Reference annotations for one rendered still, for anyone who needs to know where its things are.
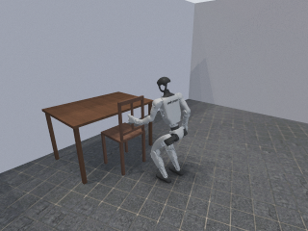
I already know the robot right upper arm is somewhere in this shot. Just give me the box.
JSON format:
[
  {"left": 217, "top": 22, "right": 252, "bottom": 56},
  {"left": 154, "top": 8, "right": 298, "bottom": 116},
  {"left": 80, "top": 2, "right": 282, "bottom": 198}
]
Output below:
[{"left": 175, "top": 92, "right": 191, "bottom": 116}]

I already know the robot left thigh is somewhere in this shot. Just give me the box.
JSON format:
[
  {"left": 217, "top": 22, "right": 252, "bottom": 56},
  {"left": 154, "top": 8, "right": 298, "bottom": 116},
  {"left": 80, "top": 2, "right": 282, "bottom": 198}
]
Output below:
[{"left": 151, "top": 134, "right": 176, "bottom": 156}]

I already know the right robot forearm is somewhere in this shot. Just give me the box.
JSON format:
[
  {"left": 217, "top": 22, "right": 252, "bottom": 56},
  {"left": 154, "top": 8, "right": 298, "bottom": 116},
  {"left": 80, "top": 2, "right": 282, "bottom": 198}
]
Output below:
[{"left": 182, "top": 113, "right": 191, "bottom": 126}]

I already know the robot left upper arm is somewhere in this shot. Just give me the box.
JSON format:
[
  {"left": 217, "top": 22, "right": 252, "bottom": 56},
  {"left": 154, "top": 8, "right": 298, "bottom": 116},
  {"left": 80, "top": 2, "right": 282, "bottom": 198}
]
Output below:
[{"left": 149, "top": 98, "right": 163, "bottom": 122}]

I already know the left robot forearm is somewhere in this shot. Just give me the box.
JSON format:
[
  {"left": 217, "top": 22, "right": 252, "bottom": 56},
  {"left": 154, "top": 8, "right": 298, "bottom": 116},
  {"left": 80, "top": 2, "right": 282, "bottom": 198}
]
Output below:
[{"left": 134, "top": 115, "right": 151, "bottom": 126}]

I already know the chair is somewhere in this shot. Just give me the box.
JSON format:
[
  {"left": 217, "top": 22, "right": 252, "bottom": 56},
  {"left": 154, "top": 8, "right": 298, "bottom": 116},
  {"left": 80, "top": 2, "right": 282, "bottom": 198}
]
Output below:
[{"left": 100, "top": 95, "right": 146, "bottom": 176}]

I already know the robot left hand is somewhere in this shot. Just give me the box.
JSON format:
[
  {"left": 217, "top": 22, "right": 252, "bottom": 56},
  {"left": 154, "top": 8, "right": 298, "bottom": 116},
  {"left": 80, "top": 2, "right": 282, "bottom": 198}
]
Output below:
[{"left": 128, "top": 114, "right": 136, "bottom": 124}]

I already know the robot torso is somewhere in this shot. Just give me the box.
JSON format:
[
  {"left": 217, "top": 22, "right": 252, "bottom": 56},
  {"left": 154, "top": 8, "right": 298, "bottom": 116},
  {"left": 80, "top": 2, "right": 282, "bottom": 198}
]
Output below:
[{"left": 159, "top": 92, "right": 185, "bottom": 141}]

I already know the table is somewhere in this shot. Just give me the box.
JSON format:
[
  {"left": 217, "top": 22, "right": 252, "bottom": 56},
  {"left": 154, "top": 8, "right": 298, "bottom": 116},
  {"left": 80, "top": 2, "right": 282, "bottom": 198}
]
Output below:
[{"left": 42, "top": 91, "right": 153, "bottom": 185}]

